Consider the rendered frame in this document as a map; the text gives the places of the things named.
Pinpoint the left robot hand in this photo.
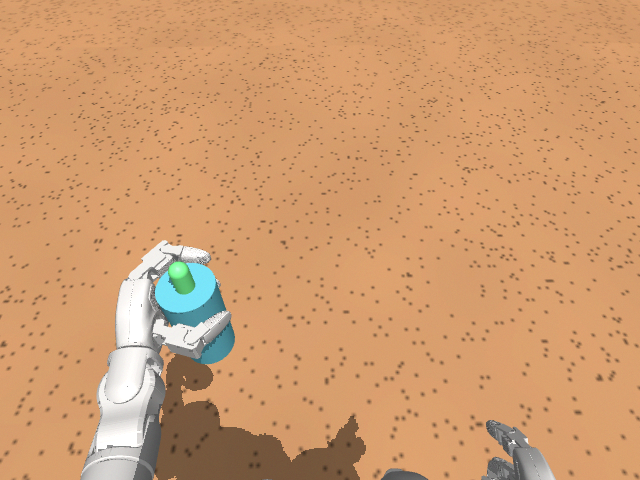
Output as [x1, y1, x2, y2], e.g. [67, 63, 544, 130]
[115, 240, 232, 359]

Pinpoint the left robot arm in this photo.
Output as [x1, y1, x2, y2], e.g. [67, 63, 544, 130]
[80, 345, 166, 480]

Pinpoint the bottle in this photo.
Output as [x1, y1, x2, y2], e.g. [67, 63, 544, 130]
[155, 261, 235, 364]

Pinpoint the right robot hand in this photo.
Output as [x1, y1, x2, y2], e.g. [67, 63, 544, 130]
[481, 420, 556, 480]

